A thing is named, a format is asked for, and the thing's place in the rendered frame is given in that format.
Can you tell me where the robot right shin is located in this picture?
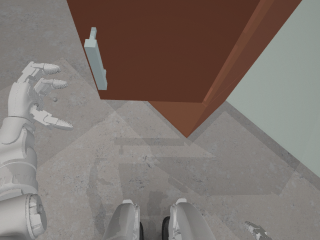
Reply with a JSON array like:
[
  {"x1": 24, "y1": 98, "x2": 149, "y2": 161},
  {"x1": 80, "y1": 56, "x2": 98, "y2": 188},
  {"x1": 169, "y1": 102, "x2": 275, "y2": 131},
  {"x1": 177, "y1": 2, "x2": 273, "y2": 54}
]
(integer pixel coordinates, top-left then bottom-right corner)
[{"x1": 168, "y1": 198, "x2": 187, "y2": 240}]

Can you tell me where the robot right hand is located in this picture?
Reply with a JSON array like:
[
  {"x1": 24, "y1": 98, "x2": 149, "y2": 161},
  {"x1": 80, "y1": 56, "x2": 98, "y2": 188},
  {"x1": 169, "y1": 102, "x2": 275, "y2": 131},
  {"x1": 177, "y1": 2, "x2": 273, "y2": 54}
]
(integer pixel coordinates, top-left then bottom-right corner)
[{"x1": 244, "y1": 221, "x2": 273, "y2": 240}]

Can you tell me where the robot left upper arm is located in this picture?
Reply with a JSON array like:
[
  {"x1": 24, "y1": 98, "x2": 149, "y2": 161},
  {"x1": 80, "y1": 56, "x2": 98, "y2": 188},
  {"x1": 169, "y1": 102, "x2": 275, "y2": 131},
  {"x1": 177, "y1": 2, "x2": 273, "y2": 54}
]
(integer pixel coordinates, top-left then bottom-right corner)
[{"x1": 0, "y1": 193, "x2": 47, "y2": 240}]

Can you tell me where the robot left hand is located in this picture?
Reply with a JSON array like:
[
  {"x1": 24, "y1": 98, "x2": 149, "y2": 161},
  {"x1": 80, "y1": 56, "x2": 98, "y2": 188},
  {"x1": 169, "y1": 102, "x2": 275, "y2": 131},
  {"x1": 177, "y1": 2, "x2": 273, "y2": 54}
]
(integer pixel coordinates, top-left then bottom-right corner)
[{"x1": 8, "y1": 61, "x2": 74, "y2": 131}]

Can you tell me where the robot shin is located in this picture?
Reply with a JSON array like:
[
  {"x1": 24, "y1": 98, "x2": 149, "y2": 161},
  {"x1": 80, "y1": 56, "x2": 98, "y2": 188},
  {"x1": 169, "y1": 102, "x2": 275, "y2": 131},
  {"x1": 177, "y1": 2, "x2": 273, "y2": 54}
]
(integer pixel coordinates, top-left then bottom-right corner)
[
  {"x1": 168, "y1": 198, "x2": 187, "y2": 240},
  {"x1": 122, "y1": 199, "x2": 140, "y2": 240}
]

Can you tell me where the cupboard door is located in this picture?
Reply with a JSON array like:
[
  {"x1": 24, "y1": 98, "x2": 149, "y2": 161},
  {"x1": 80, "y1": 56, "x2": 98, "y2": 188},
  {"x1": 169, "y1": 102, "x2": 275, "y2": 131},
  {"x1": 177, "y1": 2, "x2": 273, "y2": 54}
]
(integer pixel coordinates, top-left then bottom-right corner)
[{"x1": 66, "y1": 0, "x2": 260, "y2": 103}]

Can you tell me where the left robot forearm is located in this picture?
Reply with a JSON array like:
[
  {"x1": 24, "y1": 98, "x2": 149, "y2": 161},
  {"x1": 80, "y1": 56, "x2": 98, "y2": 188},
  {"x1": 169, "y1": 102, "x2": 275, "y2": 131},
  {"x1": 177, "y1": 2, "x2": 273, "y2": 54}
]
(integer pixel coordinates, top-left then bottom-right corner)
[{"x1": 0, "y1": 116, "x2": 39, "y2": 201}]

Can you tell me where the handle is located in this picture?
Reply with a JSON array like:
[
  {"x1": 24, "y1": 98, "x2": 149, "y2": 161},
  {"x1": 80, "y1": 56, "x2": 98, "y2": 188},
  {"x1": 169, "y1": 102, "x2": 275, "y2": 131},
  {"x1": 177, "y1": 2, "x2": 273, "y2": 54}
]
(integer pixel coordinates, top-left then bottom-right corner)
[{"x1": 84, "y1": 27, "x2": 108, "y2": 90}]

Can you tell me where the robot left shin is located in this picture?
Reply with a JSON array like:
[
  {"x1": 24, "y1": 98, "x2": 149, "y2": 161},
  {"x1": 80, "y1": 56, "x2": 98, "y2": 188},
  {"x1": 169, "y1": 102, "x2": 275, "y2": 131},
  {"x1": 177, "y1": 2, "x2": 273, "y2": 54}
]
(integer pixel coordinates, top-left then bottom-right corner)
[{"x1": 122, "y1": 199, "x2": 140, "y2": 240}]

